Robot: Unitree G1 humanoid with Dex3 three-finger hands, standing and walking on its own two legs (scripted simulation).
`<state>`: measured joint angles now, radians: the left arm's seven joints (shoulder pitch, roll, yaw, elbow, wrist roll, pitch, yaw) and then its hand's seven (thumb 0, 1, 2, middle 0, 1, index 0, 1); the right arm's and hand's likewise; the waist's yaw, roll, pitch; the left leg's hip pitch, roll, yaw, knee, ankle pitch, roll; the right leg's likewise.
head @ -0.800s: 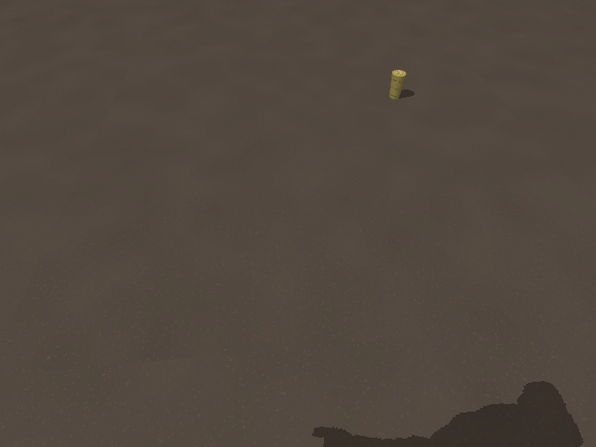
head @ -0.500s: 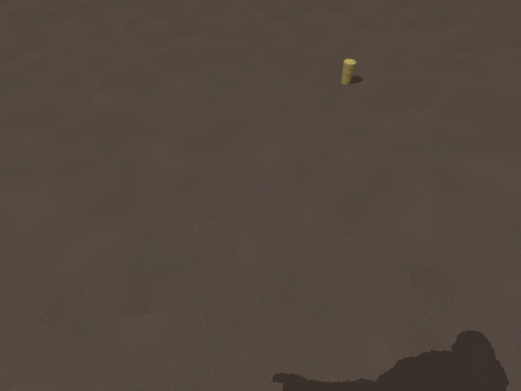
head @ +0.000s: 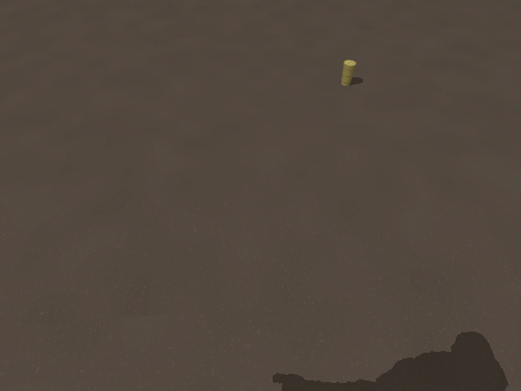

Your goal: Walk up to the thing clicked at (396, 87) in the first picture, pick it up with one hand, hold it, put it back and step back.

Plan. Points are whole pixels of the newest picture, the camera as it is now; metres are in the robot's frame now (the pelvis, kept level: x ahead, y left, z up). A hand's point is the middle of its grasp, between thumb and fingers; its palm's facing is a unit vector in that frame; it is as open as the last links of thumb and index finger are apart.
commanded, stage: stand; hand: left
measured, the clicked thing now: (347, 73) +2.21 -0.59 -0.70
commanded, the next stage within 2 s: walk up in 0.32 s
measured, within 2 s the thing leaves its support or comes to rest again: neither
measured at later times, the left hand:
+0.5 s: hand out of the picture +0.12 +0.26 -0.14, palm faces -0.11 -0.93 -0.35, open 7.4 cm
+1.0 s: hand (213, 304) +0.31 +0.11 -0.15, palm faces -0.17 -0.92 -0.35, open 7.4 cm
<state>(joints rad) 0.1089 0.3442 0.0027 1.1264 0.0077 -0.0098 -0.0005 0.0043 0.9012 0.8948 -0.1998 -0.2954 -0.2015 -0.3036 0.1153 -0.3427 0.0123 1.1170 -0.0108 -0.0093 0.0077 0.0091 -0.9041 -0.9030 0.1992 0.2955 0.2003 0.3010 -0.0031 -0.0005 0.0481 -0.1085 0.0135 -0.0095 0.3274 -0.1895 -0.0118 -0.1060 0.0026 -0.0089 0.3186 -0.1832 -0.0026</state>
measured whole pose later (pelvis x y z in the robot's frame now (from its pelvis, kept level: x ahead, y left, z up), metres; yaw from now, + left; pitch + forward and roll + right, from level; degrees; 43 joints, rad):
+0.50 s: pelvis +0.03 -0.02 +0.00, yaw -5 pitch -1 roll +1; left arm 0.18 0.42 0.07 1.06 0.04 0.01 -0.10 0.01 0.90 0.89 -0.20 -0.30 -0.20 -0.30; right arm 0.21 -0.39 -0.08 1.02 -0.04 -0.09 0.04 0.01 -0.90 -0.90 0.20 0.30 0.21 0.30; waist -0.02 -0.01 -0.01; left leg -0.07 0.05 0.08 0.33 -0.27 0.02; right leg -0.41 -0.05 0.01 0.82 -0.41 -0.01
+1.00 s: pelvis +0.24 -0.15 -0.01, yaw -14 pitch -2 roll -1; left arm 0.35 0.39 0.06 1.00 0.00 -0.07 -0.07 0.01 0.90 0.89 -0.20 -0.30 -0.21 -0.30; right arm 0.16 -0.41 -0.06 0.93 -0.03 -0.04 0.12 0.01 -0.90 -0.90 0.20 0.30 0.20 0.30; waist 0.06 0.04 0.02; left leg -0.60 0.14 0.02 0.85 -0.17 -0.02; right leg -0.06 0.03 -0.04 0.36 -0.28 -0.04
